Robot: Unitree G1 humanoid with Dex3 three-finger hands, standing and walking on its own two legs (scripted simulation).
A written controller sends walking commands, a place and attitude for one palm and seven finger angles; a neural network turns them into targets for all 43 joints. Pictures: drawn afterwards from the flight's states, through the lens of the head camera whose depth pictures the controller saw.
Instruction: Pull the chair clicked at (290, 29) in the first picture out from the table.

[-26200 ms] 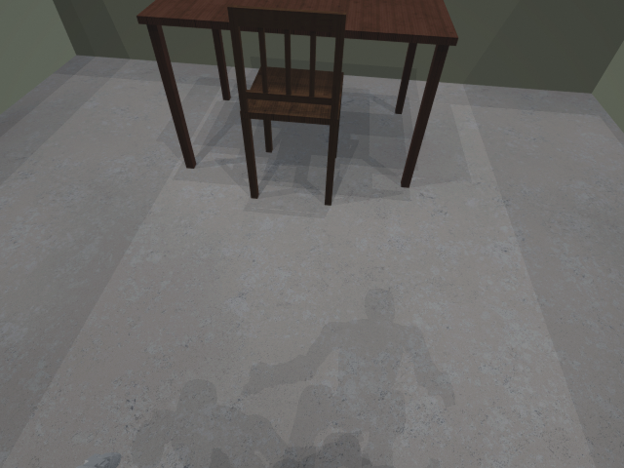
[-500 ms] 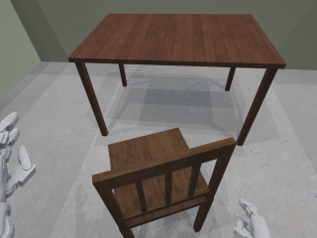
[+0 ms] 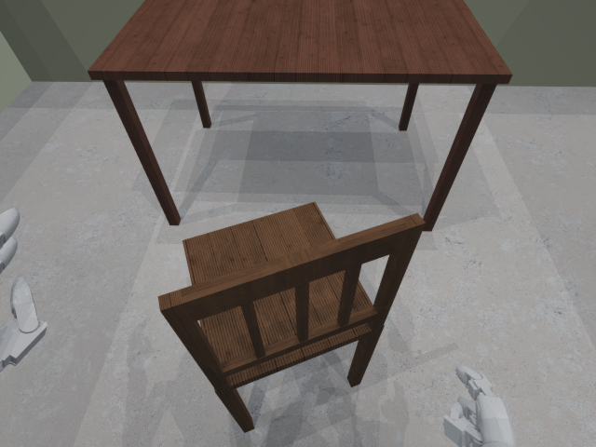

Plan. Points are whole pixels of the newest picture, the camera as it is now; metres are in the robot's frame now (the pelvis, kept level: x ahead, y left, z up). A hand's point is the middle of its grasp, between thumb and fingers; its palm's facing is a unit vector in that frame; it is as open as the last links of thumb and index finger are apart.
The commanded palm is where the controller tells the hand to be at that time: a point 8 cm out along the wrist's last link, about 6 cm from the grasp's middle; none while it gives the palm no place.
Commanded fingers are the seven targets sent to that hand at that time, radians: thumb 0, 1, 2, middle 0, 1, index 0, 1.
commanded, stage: step back with the hand held close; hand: left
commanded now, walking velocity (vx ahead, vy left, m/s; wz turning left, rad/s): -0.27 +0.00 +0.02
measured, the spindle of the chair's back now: (302, 312) +0.35 +0.02 -0.11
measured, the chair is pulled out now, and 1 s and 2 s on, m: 0.55 0.55 0.55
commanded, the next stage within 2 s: stop stepping back and stand still in 1.28 s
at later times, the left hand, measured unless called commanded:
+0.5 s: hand out of the picture +0.15 +0.28 +0.16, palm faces +0.48 -0.73 -0.49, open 7.4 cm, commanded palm +0.08 +0.31 +0.18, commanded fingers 0.00 0.90 0.90 -0.20 -0.30 -0.20 -0.30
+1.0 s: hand (15, 402) +0.13 +0.24 +0.17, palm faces +0.39 -0.79 -0.48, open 7.4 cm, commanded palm +0.06 +0.28 +0.18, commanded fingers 0.00 0.90 0.90 -0.20 -0.30 -0.20 -0.30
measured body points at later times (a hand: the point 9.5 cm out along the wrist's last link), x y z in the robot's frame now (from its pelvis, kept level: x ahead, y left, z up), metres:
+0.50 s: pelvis -0.05 +0.00 -0.01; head -0.03 +0.01 +0.43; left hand +0.11 +0.31 +0.19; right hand +0.13 -0.23 -0.09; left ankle +0.00 +0.12 -0.74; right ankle +0.03 -0.14 -0.74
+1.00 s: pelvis -0.08 -0.02 -0.01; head -0.03 +0.00 +0.44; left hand +0.11 +0.28 +0.19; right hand +0.12 -0.24 -0.10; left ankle -0.01 +0.12 -0.73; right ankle -0.06 -0.14 -0.74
